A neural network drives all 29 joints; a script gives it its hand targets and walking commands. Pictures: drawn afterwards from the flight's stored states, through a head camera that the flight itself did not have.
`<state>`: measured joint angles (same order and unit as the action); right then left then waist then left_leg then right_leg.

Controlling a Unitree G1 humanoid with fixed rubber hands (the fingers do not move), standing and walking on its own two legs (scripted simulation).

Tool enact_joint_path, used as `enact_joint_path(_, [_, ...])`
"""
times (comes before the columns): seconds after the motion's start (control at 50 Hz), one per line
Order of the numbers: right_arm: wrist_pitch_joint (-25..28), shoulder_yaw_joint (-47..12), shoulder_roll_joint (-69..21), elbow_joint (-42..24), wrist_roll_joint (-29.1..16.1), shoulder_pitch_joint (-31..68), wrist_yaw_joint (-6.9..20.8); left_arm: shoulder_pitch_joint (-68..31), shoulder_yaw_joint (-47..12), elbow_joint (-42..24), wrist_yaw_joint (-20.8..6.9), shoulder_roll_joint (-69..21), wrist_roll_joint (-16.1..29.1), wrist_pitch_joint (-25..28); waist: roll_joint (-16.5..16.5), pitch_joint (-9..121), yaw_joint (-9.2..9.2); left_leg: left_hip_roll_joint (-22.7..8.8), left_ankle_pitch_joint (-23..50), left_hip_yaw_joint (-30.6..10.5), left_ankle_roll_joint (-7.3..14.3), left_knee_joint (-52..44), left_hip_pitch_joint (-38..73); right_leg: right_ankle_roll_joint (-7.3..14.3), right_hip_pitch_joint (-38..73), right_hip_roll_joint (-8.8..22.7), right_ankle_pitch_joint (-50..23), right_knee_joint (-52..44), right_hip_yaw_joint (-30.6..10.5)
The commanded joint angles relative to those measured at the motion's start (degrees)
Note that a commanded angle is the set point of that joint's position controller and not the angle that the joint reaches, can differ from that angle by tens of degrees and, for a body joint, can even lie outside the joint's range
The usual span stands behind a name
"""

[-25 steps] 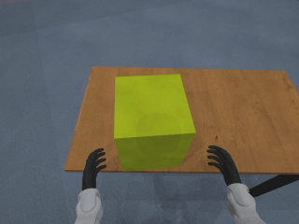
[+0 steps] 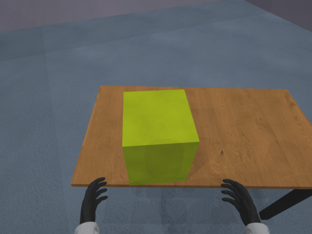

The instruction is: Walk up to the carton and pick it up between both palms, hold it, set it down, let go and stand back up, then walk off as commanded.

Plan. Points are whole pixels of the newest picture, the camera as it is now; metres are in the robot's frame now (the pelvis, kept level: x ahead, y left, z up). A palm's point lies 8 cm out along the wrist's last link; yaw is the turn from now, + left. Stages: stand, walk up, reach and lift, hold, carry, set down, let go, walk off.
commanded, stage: set down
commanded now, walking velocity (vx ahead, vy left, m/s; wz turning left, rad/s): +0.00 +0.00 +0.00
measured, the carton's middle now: (156, 138) +0.46 +0.01 -0.06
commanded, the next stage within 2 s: let go in 1.52 s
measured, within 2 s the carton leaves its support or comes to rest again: neither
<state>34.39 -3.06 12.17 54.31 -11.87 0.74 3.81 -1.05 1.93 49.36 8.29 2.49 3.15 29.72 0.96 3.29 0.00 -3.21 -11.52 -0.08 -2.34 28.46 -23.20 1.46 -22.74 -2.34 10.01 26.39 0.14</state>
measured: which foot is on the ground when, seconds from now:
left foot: down 0.00-1.00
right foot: down 0.00-1.00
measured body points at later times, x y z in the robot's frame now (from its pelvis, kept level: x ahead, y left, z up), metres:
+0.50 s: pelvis +0.01 +0.00 +0.00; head +0.02 +0.01 +0.45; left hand +0.21 +0.20 -0.07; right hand +0.21 -0.22 -0.06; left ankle +0.03 +0.14 -0.74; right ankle +0.03 -0.10 -0.74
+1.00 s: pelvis +0.02 +0.00 +0.00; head +0.02 +0.01 +0.45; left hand +0.21 +0.21 -0.08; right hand +0.21 -0.22 -0.07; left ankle +0.03 +0.14 -0.74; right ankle +0.03 -0.10 -0.74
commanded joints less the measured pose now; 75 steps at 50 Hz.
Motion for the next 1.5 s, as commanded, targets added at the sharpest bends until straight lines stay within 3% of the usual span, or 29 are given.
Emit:
enact_joint_path(0.0, [0.34,-1.55,4.72,-8.06,-4.72,6.13,-0.20,-4.06,-3.88,-10.47,-0.10,4.62,0.79,-1.49,4.52,2.47,-2.59,2.97,-3.76,2.42,1.24,-5.63,13.00,-0.24,10.82,2.21,11.32,-4.52,-3.13])
enact_joint_path(0.04, [0.74,-1.77,4.49,-10.40,-5.23,5.40,0.17,-4.74,-3.48,-15.68,0.57,5.57,1.19,-0.67,2.34,5.89,-4.45,3.07,-2.67,2.05,1.00,-5.20,12.96,0.58,10.95,1.83,10.12,-3.58,-2.78])
enact_joint_path(0.08, [0.38,-0.25,4.96,-13.25,-4.99,4.70,-0.11,-3.57,-3.64,-18.65,0.99,5.35,1.62,-1.33,0.76,7.45,-3.72,2.97,-1.23,2.29,0.83,-5.01,14.55,0.55,11.31,1.91,8.41,-3.78,-2.34])
enact_joint_path(0.14, [-0.29,0.03,5.64,-12.58,-4.00,1.89,-0.41,-0.27,-3.85,-15.92,-0.12,5.52,1.06,-2.49,4.73,5.55,-2.95,3.17,1.62,2.21,1.17,-4.73,15.60,0.10,12.28,1.57,4.25,-3.81,-2.30])
enact_joint_path(0.16, [-0.84,0.40,5.66,-10.39,-3.57,1.69,-0.49,-0.19,-4.24,-17.08,0.07,5.25,0.72,-3.61,1.59,6.03,-2.15,2.82,1.78,2.26,0.75,-5.26,17.09,0.38,13.46,1.74,4.32,-4.41,-2.29])
enact_joint_path(0.22, [-3.01,-0.57,5.27,-9.16,-3.01,2.50,-0.78,-1.12,-3.90,-16.34,-0.39,5.57,-0.52,-5.78,1.73,2.36,-2.76,3.08,0.84,2.12,0.73,-5.88,16.78,0.56,12.78,1.95,5.43,-5.13,-2.45])
enact_joint_path(0.3, [-1.59,-0.77,5.39,-12.06,-2.04,-2.53,-0.88,5.14,-3.06,-18.61,-0.84,6.95,-1.20,-5.51,2.13,4.20,-3.12,3.77,7.58,2.76,0.52,-5.07,18.47,0.32,16.27,1.67,-4.63,-4.14,-2.30])
enact_joint_path(0.48, [-4.85,-0.51,6.17,-12.18,-0.44,-0.98,0.06,2.23,-3.46,-20.73,-1.08,8.55,-1.35,-8.78,0.61,3.39,-2.73,3.58,3.40,3.11,1.27,-6.56,18.66,0.59,13.30,1.85,1.67,-6.28,-2.03])
enact_joint_path(0.52, [-5.78,-0.15,5.00,-13.11,1.92,1.63,-0.96,0.63,-4.54,-18.99,-1.39,8.94,-0.39,-10.09,4.02,1.88,-2.69,3.01,-1.35,3.11,2.08,-7.15,16.28,0.01,12.97,2.73,6.24,-6.42,-2.46])
enact_joint_path(0.58, [-7.36,1.47,5.64,-11.00,1.23,0.87,0.29,0.03,-5.81,-19.28,-1.01,7.60,0.05,-10.56,0.77,0.83,-1.24,2.68,-1.31,2.58,1.54,-7.17,18.09,1.19,9.53,2.22,8.92,-7.28,-1.76])
enact_joint_path(0.62, [-7.58,1.22,6.74,-12.51,2.45,0.29,-0.20,1.87,-4.72,-18.35,-1.51,8.06,-0.13,-11.85,3.86,2.41,-2.39,3.34,1.29,3.09,1.61,-7.46,19.49,0.73,11.75,1.65,4.15,-7.57,-0.69])
enact_joint_path(0.64, [-8.08,1.73,5.76,-12.05,2.83,-0.58,-0.71,2.67,-4.68,-17.24,-1.96,8.31,-0.41,-12.30,3.80,1.27,-0.93,2.92,0.16,2.91,1.63,-7.48,18.44,0.65,12.84,1.96,4.14,-7.51,-1.30])
enact_joint_path(0.7, [-8.29,1.67,6.81,-9.67,2.93,-1.02,-0.35,3.49,-4.48,-18.74,-1.56,8.89,-0.10,-12.69,-0.02,1.57,-2.43,2.89,2.24,3.41,1.17,-7.46,19.11,0.60,13.03,2.06,2.55,-6.69,-1.05])
enact_joint_path(0.82, [-9.17,2.02,6.89,-11.63,4.72,-3.72,-1.37,6.37,-3.52,-18.69,-3.12,9.98,-0.80,-14.79,4.31,3.83,-0.64,3.77,6.35,3.72,1.15,-6.71,19.67,0.04,15.75,1.69,-5.80,-6.48,-0.56])
enact_joint_path(0.86, [-8.40,1.51,7.55,-14.10,3.69,-3.49,-0.63,8.01,-3.48,-22.05,-3.27,8.59,-1.31,-14.88,3.07,5.03,-1.42,3.59,7.63,3.32,0.66,-6.73,21.30,0.06,14.45,1.88,-8.88,-6.79,-0.58])
enact_joint_path(0.92, [-10.46,0.83,5.19,-11.95,5.12,-1.83,-1.70,4.56,-2.11,-19.39,-4.13,11.42,-1.87,-16.82,2.90,1.37,-1.36,3.97,1.29,4.34,1.44,-7.36,17.50,-0.17,14.72,3.10,-1.76,-7.99,-2.70])
enact_joint_path(0.98, [-11.31,2.30,7.18,-11.45,4.40,-2.01,-0.89,4.85,-2.77,-23.02,-3.18,10.34,-1.74,-18.04,0.13,2.04,-1.55,3.02,4.16,3.61,0.73,-7.37,19.45,0.56,13.23,2.29,-1.71,-7.24,-0.51])
enact_joint_path(1.02, [-12.38,2.75,6.77,-11.58,6.20,-1.73,-1.04,4.77,-2.24,-18.97,-3.93,10.44,-1.39,-19.48,2.70,0.51,-2.02,2.76,2.27,3.51,1.27,-8.42,18.57,0.69,12.84,1.56,2.50,-8.09,0.30])
enact_joint_path(1.04, [-12.66,3.07,5.40,-15.49,6.64,-0.36,-1.61,1.74,-1.89,-23.42,-3.76,12.31,0.17,-19.29,4.30,1.48,-1.45,3.26,-0.34,4.28,1.80,-8.06,16.99,-0.18,13.00,2.96,4.83,-8.95,-1.82])
enact_joint_path(1.14, [-14.77,3.24,5.83,-13.25,7.93,-0.33,-1.99,2.26,-1.55,-22.61,-3.55,12.63,-2.08,-22.74,0.67,-1.01,-1.74,2.98,0.37,4.30,1.38,-8.38,17.80,0.08,12.51,2.58,4.06,-8.11,-0.34])
enact_joint_path(1.16, [-14.42,3.16,5.97,-14.43,7.98,0.08,-1.65,2.97,-1.70,-22.36,-3.82,11.85,-1.56,-22.41,2.46,2.13,-2.58,2.67,0.40,4.65,1.74,-8.82,17.72,-0.05,13.90,2.31,3.14,-7.72,0.02])
enact_joint_path(1.18, [-14.46,2.52,4.10,-16.11,7.91,-0.10,-2.27,1.39,-2.00,-22.42,-4.33,12.14,-0.14,-21.90,4.21,2.15,-0.79,3.15,0.10,4.80,1.93,-8.03,17.83,-0.51,13.74,2.85,2.13,-8.05,-0.73])
enact_joint_path(1.22, [-15.90,2.93,5.87,-11.82,8.14,-1.73,-1.98,3.17,-0.96,-18.76,-4.43,12.36,-1.05,-24.08,2.12,-0.34,-1.41,3.32,1.20,5.13,1.23,-8.39,19.28,-0.64,12.65,2.84,0.39,-8.07,-0.70])
enact_joint_path(1.28, [-15.53,2.26,6.58,-13.48,7.46,-2.01,-2.14,4.47,-0.64,-24.62,-4.40,12.03,-2.39,-24.54,0.74,2.59,-1.86,3.14,4.82,4.56,0.89,-7.90,19.31,-0.34,15.03,2.38,-5.08,-7.27,-0.47])
enact_joint_path(1.32, [-15.67,3.37,6.37,-15.64,8.04,-0.58,-1.87,4.04,-0.65,-23.95,-4.49,13.23,-0.90,-24.72,3.64,2.51,-2.20,2.82,2.98,4.55,1.17,-8.04,18.88,-0.32,13.12,2.26,-0.15,-8.04,-0.06])
enact_joint_path(1.34, [-15.50,3.21,5.89,-15.88,7.77,-1.18,-1.67,3.50,-0.69,-24.46,-3.95,12.19,-1.80,-24.60,0.22,0.60,-2.68,2.85,3.49,4.37,0.88,-8.29,18.86,0.14,12.81,1.78,0.17,-7.61,0.76])
enact_joint_path(1.42, [-17.38,3.00,4.06,-14.99,9.79,-3.78,-2.53,6.03,0.42,-20.02,-5.97,13.33,-2.60,-27.12,3.25,1.13,-1.38,3.13,3.14,4.86,1.23,-7.91,20.48,-0.99,13.54,2.46,-1.72,-8.34,0.16])
enact_joint_path(1.46, [-17.96,4.18,2.31,-17.31,11.27,-2.83,-3.86,4.22,1.41,-23.82,-6.33,14.90,-2.72,-28.89,5.12,0.26,-0.58,3.34,2.00,4.70,1.95,-7.54,19.22,-1.75,13.83,3.03,-1.88,-8.75,-0.72])
enact_joint_path(1.48, [-18.26,3.95,2.39,-17.09,10.44,-2.26,-3.50,2.91,1.72,-24.49,-5.93,14.43,-2.81,-29.55,1.95,0.48,-1.95,3.12,0.76,5.09,1.66,-8.55,18.34,-1.11,13.65,2.78,1.42,-8.63,-0.25])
